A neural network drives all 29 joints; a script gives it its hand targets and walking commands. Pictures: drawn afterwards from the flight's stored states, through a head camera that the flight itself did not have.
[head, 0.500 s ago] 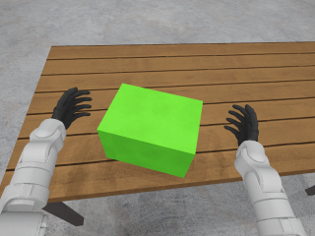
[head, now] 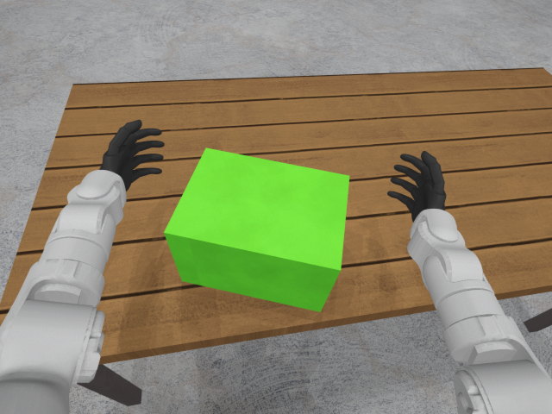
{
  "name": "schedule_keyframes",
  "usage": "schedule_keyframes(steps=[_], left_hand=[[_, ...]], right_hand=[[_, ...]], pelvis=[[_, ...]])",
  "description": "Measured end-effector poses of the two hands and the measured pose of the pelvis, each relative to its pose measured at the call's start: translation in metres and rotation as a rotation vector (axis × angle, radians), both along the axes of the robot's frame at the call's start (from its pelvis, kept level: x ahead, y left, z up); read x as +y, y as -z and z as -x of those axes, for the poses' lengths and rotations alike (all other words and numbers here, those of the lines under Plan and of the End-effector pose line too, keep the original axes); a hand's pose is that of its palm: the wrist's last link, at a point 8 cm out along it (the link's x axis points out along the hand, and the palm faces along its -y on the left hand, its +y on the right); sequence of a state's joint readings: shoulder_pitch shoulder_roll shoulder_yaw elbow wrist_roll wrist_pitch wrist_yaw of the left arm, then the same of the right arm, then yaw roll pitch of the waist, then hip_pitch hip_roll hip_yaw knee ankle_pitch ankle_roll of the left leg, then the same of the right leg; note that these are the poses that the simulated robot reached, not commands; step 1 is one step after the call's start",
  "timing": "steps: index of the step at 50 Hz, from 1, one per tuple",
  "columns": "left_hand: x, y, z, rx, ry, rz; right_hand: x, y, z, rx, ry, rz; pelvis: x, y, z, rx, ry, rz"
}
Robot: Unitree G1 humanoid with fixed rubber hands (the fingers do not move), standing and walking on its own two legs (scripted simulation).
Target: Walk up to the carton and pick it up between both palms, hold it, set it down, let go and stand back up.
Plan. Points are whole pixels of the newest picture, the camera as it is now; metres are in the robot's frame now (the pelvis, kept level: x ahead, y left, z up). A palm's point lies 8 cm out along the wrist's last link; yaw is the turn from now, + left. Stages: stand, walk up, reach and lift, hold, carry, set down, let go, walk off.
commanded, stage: reach and lift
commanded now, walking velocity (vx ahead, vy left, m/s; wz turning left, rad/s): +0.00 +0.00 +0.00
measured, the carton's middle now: (263, 230) +0.42 -0.01 -0.03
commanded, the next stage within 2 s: none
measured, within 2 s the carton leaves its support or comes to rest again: neither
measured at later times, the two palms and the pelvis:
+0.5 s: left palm (141, 208) +0.45 +0.19 +0.02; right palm (398, 234) +0.35 -0.22 +0.02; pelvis -0.01 -0.01 -0.02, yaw +1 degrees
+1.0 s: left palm (149, 212) +0.46 +0.18 +0.00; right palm (376, 234) +0.37 -0.19 +0.01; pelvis -0.02 +0.02 -0.04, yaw -1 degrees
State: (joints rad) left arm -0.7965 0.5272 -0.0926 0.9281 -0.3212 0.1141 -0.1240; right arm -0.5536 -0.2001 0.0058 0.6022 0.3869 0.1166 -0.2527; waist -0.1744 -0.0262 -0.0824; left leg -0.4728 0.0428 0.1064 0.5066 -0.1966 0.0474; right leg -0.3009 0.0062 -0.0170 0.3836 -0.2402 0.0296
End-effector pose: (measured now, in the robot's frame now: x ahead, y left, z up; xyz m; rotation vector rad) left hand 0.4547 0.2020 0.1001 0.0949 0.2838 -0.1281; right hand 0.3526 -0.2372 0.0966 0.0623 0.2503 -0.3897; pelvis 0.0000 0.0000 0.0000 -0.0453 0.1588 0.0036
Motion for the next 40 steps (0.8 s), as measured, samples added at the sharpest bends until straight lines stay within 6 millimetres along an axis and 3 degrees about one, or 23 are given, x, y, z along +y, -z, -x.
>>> schedule_keyframes(steps=[11,16,29,34,40], left_hand=[[-0.006,0.006,-0.014,0.003,-0.027,0.003],[-0.009,0.024,-0.012,0.026,-0.021,-0.010],[-0.014,0.096,0.012,0.062,-0.017,-0.034],[-0.014,0.108,0.010,0.039,-0.019,-0.017],[-0.018,0.108,0.001,-0.003,0.003,0.004]], right_hand=[[-0.004,0.001,-0.015,0.022,0.007,0.016],[0.002,0.019,-0.014,0.061,0.008,0.015],[0.019,0.091,0.000,0.104,0.023,0.001],[0.024,0.099,-0.003,0.086,0.027,0.019],[0.031,0.094,-0.010,0.057,0.031,0.041]], pelvis=[[-0.005,0.004,0.003,0.069,-0.004,0.004],[-0.007,0.006,0.003,0.086,-0.006,0.008],[-0.004,0.022,0.009,0.211,-0.020,0.028],[-0.001,0.031,0.012,0.262,-0.017,0.035],[0.005,0.038,0.014,0.293,-0.012,0.048]])
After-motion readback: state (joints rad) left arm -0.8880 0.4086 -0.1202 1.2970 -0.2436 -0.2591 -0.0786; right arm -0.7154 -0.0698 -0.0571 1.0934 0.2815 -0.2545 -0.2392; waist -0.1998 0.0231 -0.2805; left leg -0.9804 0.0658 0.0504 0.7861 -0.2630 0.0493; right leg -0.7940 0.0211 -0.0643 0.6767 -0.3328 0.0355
